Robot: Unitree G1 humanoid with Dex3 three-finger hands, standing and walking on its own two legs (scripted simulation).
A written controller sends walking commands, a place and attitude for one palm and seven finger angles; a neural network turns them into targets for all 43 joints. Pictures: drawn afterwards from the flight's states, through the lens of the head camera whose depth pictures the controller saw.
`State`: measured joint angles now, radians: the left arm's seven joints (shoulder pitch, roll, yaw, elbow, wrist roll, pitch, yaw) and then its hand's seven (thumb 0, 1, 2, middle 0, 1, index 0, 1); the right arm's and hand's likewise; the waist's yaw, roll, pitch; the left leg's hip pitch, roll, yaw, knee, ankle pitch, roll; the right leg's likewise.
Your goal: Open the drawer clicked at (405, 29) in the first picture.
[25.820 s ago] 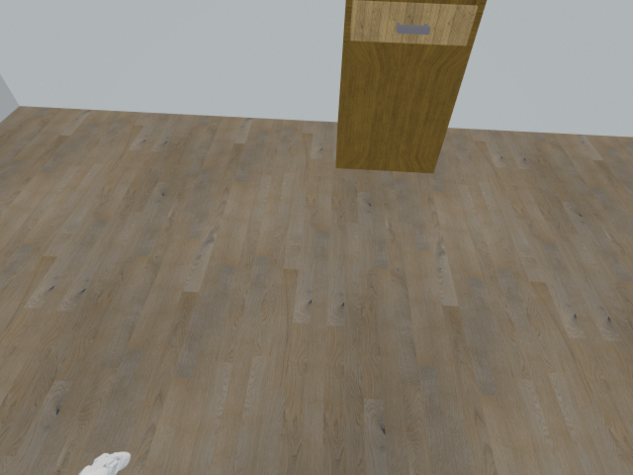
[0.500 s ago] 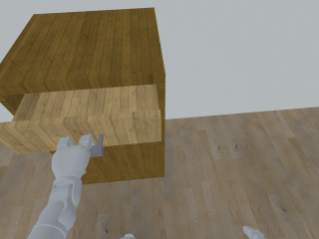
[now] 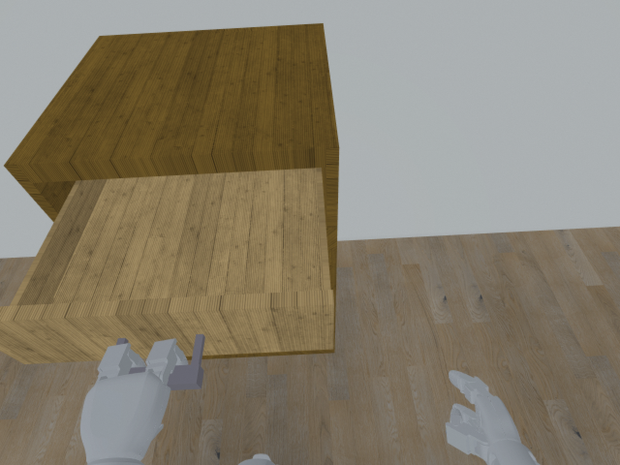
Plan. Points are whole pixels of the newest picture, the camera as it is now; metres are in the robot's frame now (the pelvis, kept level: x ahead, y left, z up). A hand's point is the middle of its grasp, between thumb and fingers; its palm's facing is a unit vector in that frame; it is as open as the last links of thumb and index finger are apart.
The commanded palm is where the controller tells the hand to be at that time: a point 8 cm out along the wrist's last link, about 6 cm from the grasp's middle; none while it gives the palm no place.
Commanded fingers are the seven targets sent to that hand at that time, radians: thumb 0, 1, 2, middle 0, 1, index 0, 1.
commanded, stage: pull the drawer open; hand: left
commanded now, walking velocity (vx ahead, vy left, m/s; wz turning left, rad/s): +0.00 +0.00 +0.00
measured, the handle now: (156, 361) +0.25 +0.22 +0.00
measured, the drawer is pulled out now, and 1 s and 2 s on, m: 0.24 0.30 0.30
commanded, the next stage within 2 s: open the thumb to release the handle in 0.50 s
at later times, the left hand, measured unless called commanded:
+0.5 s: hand out of the picture +0.13 +0.21 -0.02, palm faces -0.04 -0.12 -0.99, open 6.2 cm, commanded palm +0.08 +0.21 +0.03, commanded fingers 0.00 0.90 0.90 -0.40 -1.35 -0.40 -1.35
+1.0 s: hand out of the picture +0.13 +0.21 -0.02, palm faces +0.01 -0.10 -0.99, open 10.1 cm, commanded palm +0.11 +0.21 +0.03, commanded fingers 0.00 -0.50 0.30 -0.30 -1.20 -0.30 -1.20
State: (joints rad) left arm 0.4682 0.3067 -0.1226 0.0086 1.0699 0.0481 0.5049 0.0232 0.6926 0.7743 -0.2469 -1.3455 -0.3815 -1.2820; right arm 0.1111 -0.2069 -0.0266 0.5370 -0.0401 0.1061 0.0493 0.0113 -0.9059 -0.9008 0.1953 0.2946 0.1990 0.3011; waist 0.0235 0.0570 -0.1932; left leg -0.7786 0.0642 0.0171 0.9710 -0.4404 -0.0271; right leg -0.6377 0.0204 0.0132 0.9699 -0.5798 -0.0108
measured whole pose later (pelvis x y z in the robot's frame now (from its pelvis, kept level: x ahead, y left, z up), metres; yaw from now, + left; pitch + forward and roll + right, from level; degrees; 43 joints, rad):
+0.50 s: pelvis -0.02 -0.01 -0.02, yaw +0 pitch +14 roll +0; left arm 0.67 0.34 -0.05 -0.14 1.05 -0.06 0.51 0.02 0.69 0.77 -0.23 -1.29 -0.35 -1.24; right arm 0.15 -0.22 -0.03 0.49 -0.07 0.13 0.07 0.01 -0.90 -0.90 0.20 0.29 0.20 0.30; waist 0.03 0.05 -0.20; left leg -0.87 0.07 0.01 1.07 -0.45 -0.04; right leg -0.74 0.03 0.01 1.11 -0.62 -0.03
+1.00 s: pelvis -0.04 -0.01 -0.02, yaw +1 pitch +13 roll +0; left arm 0.53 0.33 -0.11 -0.05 1.05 0.01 0.52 0.00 0.06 0.55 -0.34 -1.25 -0.36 -1.26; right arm 0.14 -0.21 -0.01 0.52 -0.04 0.13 0.01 0.01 -0.90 -0.90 0.20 0.29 0.20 0.30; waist 0.05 0.07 -0.19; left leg -0.86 0.06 -0.02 1.04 -0.41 -0.04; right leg -0.72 0.02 -0.02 1.08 -0.59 -0.03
